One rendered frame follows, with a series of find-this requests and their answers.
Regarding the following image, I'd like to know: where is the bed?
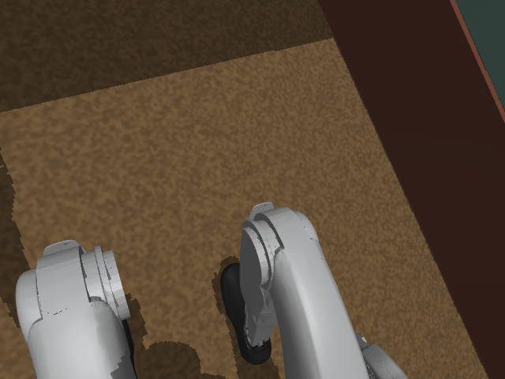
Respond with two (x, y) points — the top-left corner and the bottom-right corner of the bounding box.
(318, 0), (505, 379)

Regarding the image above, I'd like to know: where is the left robot foot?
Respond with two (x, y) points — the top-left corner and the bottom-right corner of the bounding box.
(122, 319), (137, 378)

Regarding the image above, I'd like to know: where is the right robot hand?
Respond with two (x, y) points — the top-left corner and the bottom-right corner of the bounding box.
(355, 332), (409, 379)

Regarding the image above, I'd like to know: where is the right robot foot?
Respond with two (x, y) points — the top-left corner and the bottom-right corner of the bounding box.
(220, 263), (271, 365)

